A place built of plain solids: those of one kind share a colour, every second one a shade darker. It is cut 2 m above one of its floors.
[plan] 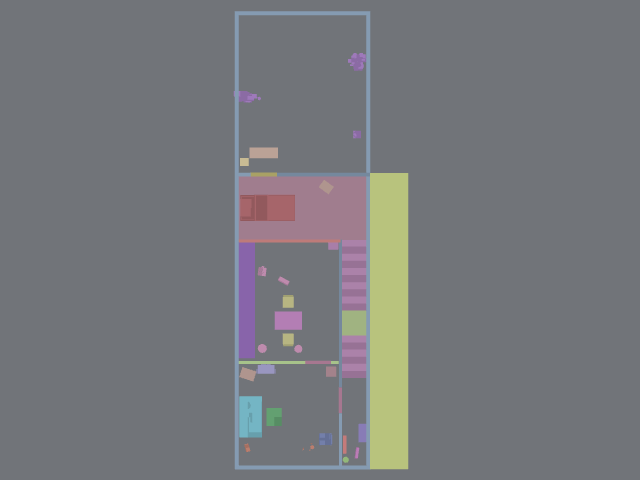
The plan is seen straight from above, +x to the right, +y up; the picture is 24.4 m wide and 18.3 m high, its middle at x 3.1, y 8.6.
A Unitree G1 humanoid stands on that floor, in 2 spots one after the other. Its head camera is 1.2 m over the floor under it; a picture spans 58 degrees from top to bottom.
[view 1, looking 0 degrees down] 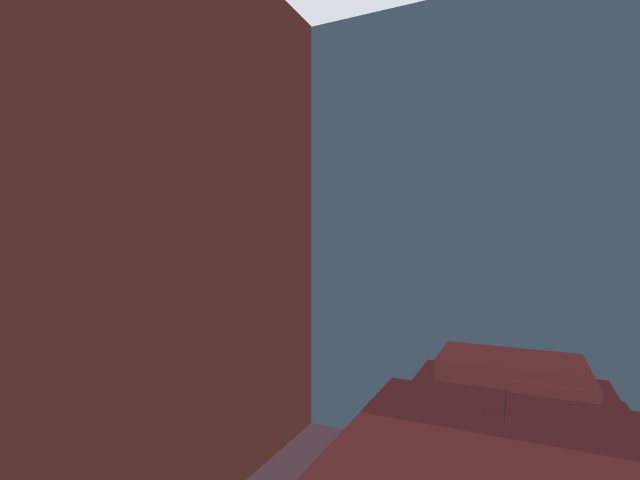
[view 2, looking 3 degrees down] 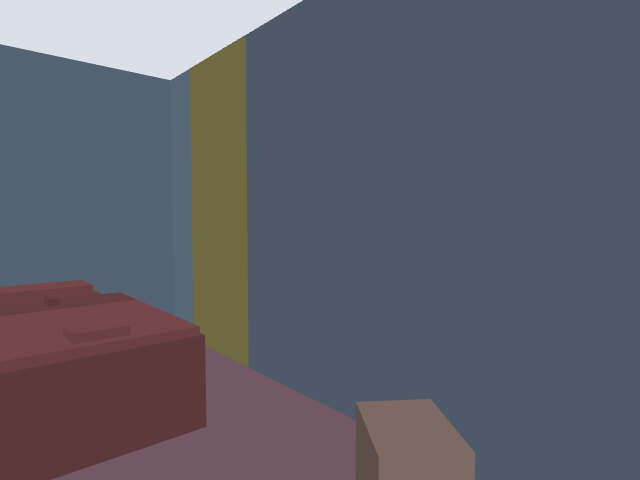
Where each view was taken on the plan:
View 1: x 2.55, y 9.87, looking -155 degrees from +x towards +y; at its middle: wall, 2.82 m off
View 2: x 4.40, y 9.22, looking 139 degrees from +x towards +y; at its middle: wall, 2.75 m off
